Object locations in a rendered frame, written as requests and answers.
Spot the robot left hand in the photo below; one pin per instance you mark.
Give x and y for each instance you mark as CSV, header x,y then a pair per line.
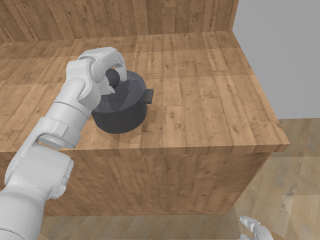
x,y
110,57

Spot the pot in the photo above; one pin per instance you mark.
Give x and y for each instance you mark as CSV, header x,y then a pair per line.
x,y
126,121

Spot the table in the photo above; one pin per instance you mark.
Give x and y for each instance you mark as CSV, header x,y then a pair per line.
x,y
207,132

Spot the left robot upper arm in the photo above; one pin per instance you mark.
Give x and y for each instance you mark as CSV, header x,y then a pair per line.
x,y
42,174

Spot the knob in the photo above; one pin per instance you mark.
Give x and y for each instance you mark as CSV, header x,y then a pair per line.
x,y
113,77

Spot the lid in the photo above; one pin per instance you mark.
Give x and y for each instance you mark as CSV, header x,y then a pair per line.
x,y
127,95

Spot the left robot forearm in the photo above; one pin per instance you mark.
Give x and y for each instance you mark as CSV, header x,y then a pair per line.
x,y
64,121

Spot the robot right hand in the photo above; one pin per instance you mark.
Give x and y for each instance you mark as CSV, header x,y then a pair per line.
x,y
259,232

